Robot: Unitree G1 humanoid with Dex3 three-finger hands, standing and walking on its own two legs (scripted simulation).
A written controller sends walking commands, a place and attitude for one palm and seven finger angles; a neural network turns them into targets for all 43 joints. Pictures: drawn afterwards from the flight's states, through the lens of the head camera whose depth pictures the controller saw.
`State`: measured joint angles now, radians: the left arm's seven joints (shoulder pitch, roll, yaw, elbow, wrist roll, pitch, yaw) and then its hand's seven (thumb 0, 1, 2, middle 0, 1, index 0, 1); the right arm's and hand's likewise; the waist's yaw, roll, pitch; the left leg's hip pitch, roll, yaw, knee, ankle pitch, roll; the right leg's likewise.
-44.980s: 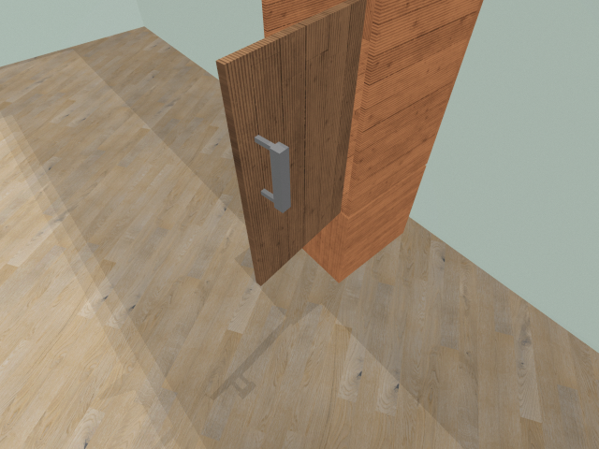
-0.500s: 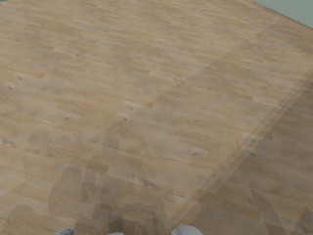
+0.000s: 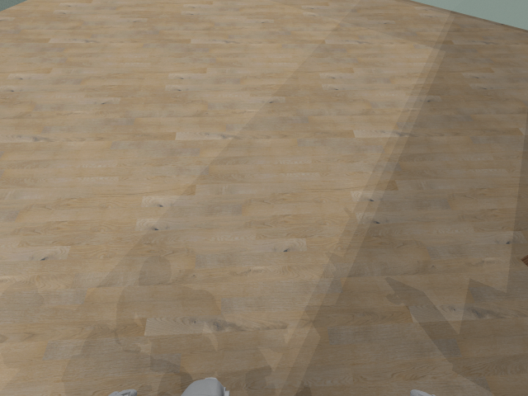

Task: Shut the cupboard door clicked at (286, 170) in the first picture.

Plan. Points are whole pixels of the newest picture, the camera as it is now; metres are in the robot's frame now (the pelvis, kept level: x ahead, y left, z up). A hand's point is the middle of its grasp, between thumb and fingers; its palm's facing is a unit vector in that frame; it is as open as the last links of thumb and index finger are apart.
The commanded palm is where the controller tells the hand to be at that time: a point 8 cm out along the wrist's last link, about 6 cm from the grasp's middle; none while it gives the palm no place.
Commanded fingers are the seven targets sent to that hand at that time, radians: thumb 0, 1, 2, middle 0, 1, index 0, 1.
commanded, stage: turn to face it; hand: left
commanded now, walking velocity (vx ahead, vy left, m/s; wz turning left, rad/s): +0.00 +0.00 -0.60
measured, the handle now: out of the picture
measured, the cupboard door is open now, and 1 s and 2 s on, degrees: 58 58 58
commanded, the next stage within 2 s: take the last steps up to it in 1.64 s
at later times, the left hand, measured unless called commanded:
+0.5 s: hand (186, 350) +0.20 +0.15 -0.16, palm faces -0.31 -0.91 -0.28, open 7.4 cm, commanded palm none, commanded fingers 0.00 0.90 0.90 -0.20 -0.30 -0.20 -0.30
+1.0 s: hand (211, 317) +0.27 +0.12 -0.16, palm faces -0.54 -0.82 -0.21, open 7.4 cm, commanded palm none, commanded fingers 0.00 0.90 0.90 -0.20 -0.30 -0.20 -0.30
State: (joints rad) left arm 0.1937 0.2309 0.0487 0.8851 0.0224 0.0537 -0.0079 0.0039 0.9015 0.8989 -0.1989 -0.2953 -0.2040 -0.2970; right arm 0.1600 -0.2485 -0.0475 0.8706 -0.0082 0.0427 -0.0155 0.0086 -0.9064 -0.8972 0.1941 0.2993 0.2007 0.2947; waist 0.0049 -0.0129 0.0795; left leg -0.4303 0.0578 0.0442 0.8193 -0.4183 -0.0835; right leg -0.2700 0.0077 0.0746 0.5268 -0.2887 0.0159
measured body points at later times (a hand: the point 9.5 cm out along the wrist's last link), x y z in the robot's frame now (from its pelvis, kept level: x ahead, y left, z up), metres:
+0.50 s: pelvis +0.02 -0.01 -0.01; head +0.06 -0.04 +0.43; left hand +0.22 +0.20 -0.13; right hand -0.03 -0.28 -0.16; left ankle +0.03 +0.13 -0.71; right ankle -0.02 -0.12 -0.74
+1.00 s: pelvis +0.07 -0.01 +0.01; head +0.12 -0.02 +0.45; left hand +0.29 +0.16 -0.15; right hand -0.01 -0.26 -0.12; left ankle +0.12 +0.10 -0.73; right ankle -0.04 -0.10 -0.66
